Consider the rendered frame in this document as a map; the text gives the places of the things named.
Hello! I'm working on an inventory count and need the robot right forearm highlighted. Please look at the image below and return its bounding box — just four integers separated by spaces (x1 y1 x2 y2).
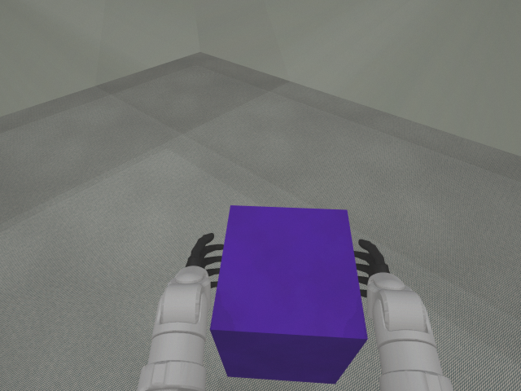
367 272 453 391

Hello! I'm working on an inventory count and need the robot left forearm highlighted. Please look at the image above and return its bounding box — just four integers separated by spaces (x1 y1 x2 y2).
137 266 211 391

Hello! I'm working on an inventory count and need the right robot hand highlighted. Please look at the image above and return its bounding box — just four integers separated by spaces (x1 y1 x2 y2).
354 239 390 298

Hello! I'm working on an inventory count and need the left robot hand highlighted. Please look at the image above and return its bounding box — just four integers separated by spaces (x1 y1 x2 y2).
186 233 224 288

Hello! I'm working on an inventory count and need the carton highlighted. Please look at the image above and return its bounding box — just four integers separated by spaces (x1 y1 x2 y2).
210 205 368 384

